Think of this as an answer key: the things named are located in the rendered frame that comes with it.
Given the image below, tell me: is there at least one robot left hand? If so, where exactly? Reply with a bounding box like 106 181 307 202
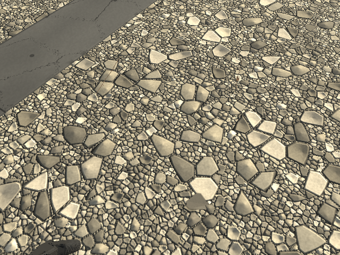
29 240 81 255

